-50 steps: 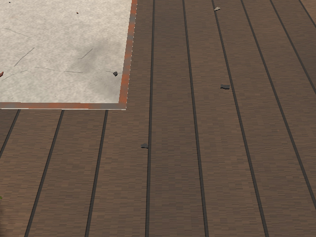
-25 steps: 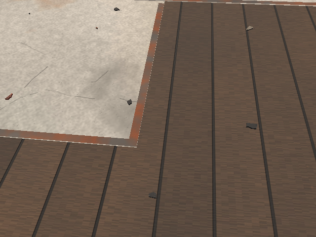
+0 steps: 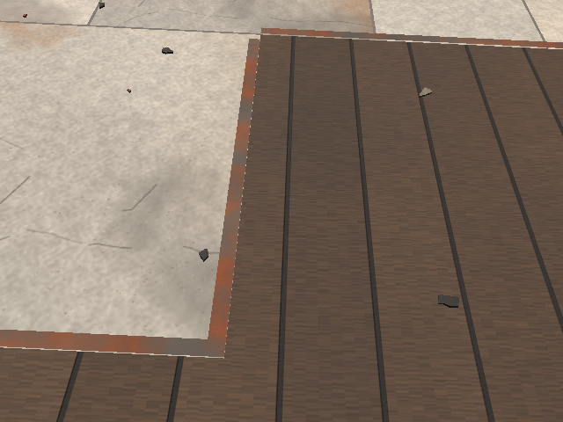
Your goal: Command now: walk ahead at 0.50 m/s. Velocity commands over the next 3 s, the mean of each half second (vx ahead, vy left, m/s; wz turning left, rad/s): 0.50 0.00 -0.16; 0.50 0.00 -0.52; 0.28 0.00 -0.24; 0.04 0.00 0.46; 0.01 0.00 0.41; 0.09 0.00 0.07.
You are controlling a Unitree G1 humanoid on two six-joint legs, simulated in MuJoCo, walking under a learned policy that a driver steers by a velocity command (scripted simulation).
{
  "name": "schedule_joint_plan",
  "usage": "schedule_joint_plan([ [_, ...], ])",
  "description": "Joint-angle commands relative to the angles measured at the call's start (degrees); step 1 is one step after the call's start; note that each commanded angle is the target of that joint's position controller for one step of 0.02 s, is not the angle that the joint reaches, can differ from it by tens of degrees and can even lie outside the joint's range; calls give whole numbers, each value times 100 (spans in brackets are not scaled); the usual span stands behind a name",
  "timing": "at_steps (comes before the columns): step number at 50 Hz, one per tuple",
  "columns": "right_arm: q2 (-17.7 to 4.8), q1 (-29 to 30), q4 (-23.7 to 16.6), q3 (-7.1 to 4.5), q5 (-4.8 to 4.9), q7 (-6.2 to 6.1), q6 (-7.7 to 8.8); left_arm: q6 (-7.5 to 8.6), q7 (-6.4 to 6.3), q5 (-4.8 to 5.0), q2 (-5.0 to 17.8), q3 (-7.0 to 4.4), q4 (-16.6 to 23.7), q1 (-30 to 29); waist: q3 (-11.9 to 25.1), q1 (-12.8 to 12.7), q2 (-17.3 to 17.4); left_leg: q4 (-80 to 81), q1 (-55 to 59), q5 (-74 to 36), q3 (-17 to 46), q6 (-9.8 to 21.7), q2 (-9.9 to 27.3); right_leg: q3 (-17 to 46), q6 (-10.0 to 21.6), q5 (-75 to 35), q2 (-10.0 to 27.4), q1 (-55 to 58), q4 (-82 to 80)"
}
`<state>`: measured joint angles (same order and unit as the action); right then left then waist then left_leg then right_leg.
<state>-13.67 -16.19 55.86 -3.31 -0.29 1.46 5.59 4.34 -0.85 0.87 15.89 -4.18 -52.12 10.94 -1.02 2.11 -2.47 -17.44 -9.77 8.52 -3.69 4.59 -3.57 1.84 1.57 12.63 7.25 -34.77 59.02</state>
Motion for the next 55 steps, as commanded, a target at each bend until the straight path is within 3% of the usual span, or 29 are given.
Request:
schedule_joint_plan([
  [1, -859, 99, -253, -151, 14, -112, 80, -7, -16, -58, 280, -86, 303, -27, -81, -172, 530, 1119, 127, -1069, 1172, 862, 1571, 116, -141, -886, 195, -505, -719],
  [5, -890, -245, -127, -131, 67, -179, 32, 53, 74, -29, 107, -11, 512, -802, -227, 66, 561, 1174, 242, -1065, 718, 659, 1347, -132, -142, -1922, -41, -266, -2079],
  [10, -941, -783, 140, -157, 111, -203, -97, 114, 237, 28, 118, 57, 811, -1582, -451, 291, 519, 857, 1205, -1230, 744, 666, 1694, -185, -24, -1658, -213, -514, -2832],
  [12, -1016, -733, 167, -202, 106, -235, -156, 141, 319, 53, 197, 57, 868, -1571, -382, 181, 599, 607, 1631, -1708, 648, 575, 1878, -222, 143, -1272, -269, -476, -2947],
  [14, -1109, -510, 109, -244, 92, -261, -196, 135, 355, 54, 411, -26, 801, -1135, -27, -134, 745, 15, 1776, -3231, 429, 414, 1880, -427, 355, -850, -541, 332, -2946],
  [15, -1098, -374, 73, -244, 86, -271, -230, 118, 350, 37, 578, -130, 624, -488, 385, -505, 745, -799, 1674, -4134, 186, 290, 1714, -601, 505, -886, -780, 1263, -3026],
  [16, -985, -374, 0, -195, 46, -293, -251, 89, 318, 28, 851, -275, 348, 422, 949, -863, 588, -1998, 1075, -4010, -71, 96, 1439, -431, 696, -1065, -767, 2650, -2988],
  [17, -569, -838, -169, -52, -63, -259, -180, 57, 275, -44, 1383, -419, 220, 1244, 1769, -807, -418, -4127, -1035, -1961, -282, -250, 868, 1741, 1452, -850, 535, 4928, -2943],
  [18, -248, -968, -124, 85, -43, -175, 0, 33, 286, 53, 1297, -377, 165, 1372, 2218, -709, -1247, -5614, -2604, 2134, 309, -458, -38, 4188, 2125, 45, 1355, 5893, -4008],
  [19, -755, -477, -267, -37, 135, -97, 190, 36, 284, 42, 934, -247, 234, 1107, 1743, -804, -843, -6113, -3309, 2131, 957, -299, 336, 3894, 1854, 551, 1174, 5624, -4212],
  [20, -911, 80, -453, -60, 266, -80, 299, 55, 261, -8, 756, -202, 373, 681, 1073, -745, -502, -5986, -3462, 1673, 894, -193, 594, 3095, 1655, 240, 950, 4851, -4289],
  [21, -881, 315, -496, -74, 212, -110, 336, 80, 269, -58, 640, -161, 452, 323, 601, -549, 44, -5493, -3275, 1267, 837, -181, 808, 2504, 1548, -334, 730, 3954, -4441],
  [22, -925, 351, -494, -136, 100, -156, 299, 106, 261, -96, 481, -107, 522, 102, 431, -350, 156, -4991, -2872, 1027, 856, -210, 990, 2117, 1449, -851, 563, 3328, -4555],
  [25, -696, 298, -585, -151, -8, -216, 111, 101, 205, -56, 587, -118, 585, 99, 268, -89, 9, -4200, -2373, 850, 798, -421, 1034, 1740, 1503, -1214, 357, 2480, -4865],
  [28, -638, 956, -845, -143, -42, -258, 39, 94, 75, -22, 835, -191, 548, 426, 10, -232, -23, -3036, -2554, -117, 725, -652, 915, 1463, 1413, -1079, 188, 2170, -5012],
  [32, -485, 1780, -1117, -76, 10, -183, 86, 28, -1, 16, 850, -208, 488, 758, -92, -515, -177, -1580, -1969, -1393, 647, -703, 562, 1195, 1079, -739, -127, 1849, -4895],
  [37, -742, 2151, -1369, -106, 93, -85, 181, -64, -42, 70, 817, -227, 411, 1052, -24, -570, -243, -896, -1737, -1062, 873, -633, 460, 1817, 960, -536, 134, 2604, -4240],
  [39, -900, 1830, -1328, -158, 110, -67, 250, -112, -67, 39, 837, -247, 479, 969, 90, -349, -411, -738, -1255, -580, 820, -502, 431, 2065, 884, -793, 170, 2755, -3826],
  [40, -1029, 1319, -1194, -229, 86, -88, 278, -125, -63, 22, 715, -206, 545, 910, 336, -92, -406, -548, -526, -507, 749, -355, 446, 2007, 758, -1020, -54, 2658, -3379],
  [41, -1282, 505, -1074, -317, -11, -122, 309, -106, -34, -28, 437, -102, 668, 814, 1008, 292, -143, -750, 815, -406, 1217, -42, 1050, 1679, 577, -889, -388, 2135, -2166],
  [42, -1796, -307, -983, -448, -85, -168, 259, -48, -24, 5, 71, 1, 805, 1349, 1900, 282, 1127, -693, 2922, -7, 3057, 656, 2349, 846, 145, 715, -1163, 450, -255],
  [43, -1686, -505, -819, -440, 23, -117, 168, -4, -20, 136, 231, 27, 907, 1664, 2127, 152, 2263, -141, 3346, 1231, 4862, 1114, 2995, 663, 62, 2310, -1058, -833, 912],
  [44, -1106, -142, -997, -290, 55, -109, 149, -23, -31, 174, 795, -105, 840, 1328, 1317, 237, 1378, 10, 2646, 1813, 4242, 856, 2707, 837, 43, 1887, -693, -1177, 1395],
  [45, -874, 183, -1063, -218, 42, -114, 112, -65, -36, 130, 885, -147, 912, 889, 737, 222, 908, 94, 1867, 1458, 3296, 600, 2432, 640, 23, 1398, -479, -1132, 1390],
  [46, -744, 481, -1070, -165, 9, -105, 84, -96, -37, 77, 801, -159, 962, 708, 361, 87, 720, 279, 1174, 906, 2682, 506, 2169, 552, -8, 1031, -311, -923, 1157],
  [47, -635, 644, -1052, -127, -26, -107, 74, -133, -15, 49, 706, -180, 1004, 639, 147, -37, 824, 447, 732, 496, 2224, 447, 1987, 547, -8, 782, -145, -737, 907],
  [49, -677, 715, -966, -128, -17, -102, 126, -251, -24, 120, 467, -165, 1058, 734, 44, -121, 957, 782, 340, -36, 1549, 443, 1827, 437, -21, 391, -32, -406, 694],
  [52, -857, 645, -827, -189, 10, -115, 175, -323, -20, 70, 375, -159, 1308, 496, -41, -141, 700, 985, 379, -685, 960, 596, 1887, 438, -97, -126, 26, -652, 158],
  [55, -984, 648, -779, -212, -14, -127, 90, -301, 112, 48, 328, -135, 1456, 169, -139, -94, 633, 964, 479, -1413, 289, 563, 1778, 249, -157, -887, -4, -603, -721],
])
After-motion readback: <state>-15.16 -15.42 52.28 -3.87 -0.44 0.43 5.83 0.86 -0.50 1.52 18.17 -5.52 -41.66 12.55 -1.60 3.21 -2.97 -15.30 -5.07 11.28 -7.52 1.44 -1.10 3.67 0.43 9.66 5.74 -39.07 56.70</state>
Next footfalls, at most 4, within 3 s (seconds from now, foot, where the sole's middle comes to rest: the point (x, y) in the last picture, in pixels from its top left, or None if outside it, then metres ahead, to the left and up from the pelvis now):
0.32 right None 0.37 -0.15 -0.78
0.82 left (264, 356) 0.67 0.02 -0.78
1.30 right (395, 313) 0.78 -0.33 -0.78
1.74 left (303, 296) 0.84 -0.09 -0.78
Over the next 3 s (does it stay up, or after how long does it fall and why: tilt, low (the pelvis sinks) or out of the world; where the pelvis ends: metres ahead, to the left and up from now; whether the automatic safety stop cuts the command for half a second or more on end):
stays up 0.83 -0.19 -0.01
